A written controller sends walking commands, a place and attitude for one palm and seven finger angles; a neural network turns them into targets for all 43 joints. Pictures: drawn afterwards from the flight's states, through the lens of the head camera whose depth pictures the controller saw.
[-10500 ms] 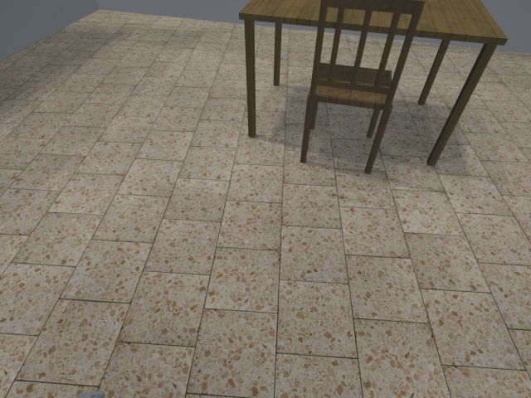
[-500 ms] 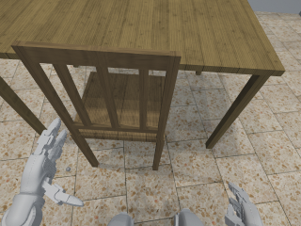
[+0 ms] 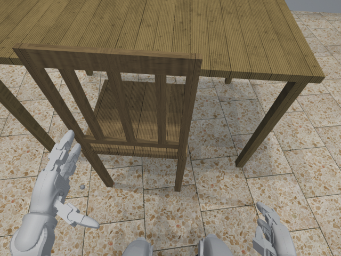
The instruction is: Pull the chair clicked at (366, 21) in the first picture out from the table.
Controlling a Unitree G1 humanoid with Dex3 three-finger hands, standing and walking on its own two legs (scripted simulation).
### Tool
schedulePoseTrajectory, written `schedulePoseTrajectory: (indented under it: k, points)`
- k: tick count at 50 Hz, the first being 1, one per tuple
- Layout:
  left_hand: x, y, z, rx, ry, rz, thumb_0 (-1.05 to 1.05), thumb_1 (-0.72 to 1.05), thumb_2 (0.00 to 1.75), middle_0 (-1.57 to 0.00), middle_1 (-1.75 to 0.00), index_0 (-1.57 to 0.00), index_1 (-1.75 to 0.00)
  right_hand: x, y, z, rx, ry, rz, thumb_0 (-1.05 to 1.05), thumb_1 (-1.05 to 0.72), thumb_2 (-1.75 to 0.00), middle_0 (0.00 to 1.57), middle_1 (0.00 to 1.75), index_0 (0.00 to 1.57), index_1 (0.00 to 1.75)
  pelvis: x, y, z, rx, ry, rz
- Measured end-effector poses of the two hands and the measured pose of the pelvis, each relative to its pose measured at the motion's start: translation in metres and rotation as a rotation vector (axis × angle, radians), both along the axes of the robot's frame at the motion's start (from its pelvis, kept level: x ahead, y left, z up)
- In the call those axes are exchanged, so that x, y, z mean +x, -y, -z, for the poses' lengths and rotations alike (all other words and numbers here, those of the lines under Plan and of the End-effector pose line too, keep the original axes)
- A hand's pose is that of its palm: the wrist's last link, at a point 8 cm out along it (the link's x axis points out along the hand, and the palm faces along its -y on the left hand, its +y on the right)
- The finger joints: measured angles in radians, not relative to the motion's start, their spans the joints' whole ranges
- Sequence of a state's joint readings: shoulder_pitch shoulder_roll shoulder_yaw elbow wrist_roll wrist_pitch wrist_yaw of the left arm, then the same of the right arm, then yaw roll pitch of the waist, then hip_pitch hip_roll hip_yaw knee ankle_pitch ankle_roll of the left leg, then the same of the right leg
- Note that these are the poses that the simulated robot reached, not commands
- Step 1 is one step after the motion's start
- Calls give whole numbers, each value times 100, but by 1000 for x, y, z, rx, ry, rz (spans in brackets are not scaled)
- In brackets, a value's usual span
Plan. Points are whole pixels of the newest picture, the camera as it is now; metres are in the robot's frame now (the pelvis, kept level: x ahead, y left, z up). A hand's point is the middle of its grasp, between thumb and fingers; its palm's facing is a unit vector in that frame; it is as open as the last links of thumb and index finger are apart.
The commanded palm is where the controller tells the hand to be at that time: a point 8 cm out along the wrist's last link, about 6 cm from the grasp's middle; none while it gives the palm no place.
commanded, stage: aim the fingers beside a spindle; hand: left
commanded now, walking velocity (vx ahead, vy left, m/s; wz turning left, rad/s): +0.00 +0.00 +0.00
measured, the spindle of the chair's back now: (123, 112) +0.49 +0.16 -0.01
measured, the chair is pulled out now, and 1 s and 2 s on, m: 0.00 0.00 0.00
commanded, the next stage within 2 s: push the fingers through the gap in 1.82 s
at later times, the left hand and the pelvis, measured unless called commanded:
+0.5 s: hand (106, 172) +0.29 +0.16 +0.02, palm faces -0.06 -1.00 -0.05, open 16.9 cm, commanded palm +0.27 +0.22 +0.02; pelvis +0.00 +0.00 -0.01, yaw -1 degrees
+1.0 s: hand (117, 165) +0.32 +0.15 +0.00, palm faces -0.06 -1.00 -0.04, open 17.0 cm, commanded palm +0.30 +0.20 +0.00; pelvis -0.01 +0.00 -0.03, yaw +0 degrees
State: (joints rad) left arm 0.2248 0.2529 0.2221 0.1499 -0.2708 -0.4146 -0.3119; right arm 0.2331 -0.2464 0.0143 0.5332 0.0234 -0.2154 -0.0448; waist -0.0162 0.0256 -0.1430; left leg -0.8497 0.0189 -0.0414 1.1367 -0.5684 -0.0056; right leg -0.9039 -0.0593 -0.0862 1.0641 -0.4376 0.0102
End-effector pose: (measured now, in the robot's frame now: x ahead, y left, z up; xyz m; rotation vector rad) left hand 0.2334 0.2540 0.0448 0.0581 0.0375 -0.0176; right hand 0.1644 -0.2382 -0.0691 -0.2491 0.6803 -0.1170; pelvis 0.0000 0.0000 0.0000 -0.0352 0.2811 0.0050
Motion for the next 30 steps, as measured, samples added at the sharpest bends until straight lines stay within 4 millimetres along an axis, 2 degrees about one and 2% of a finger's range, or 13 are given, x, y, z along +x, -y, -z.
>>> schedulePoseTrajectory:
  k: [17,30]
  points:
    - [32,21,14,-7,3,28,-1,-50,30,-6,-8,-6,-8,-16,3,17,3,-69,20,1,-90,-90,20,30,20,30,-2,-2,8,8,-34,12]
    - [47,40,24,-5,8,33,-1,-50,30,-6,-8,-6,-8,-14,2,31,21,-105,14,1,-90,-90,20,30,20,30,-2,0,15,17,-59,15]
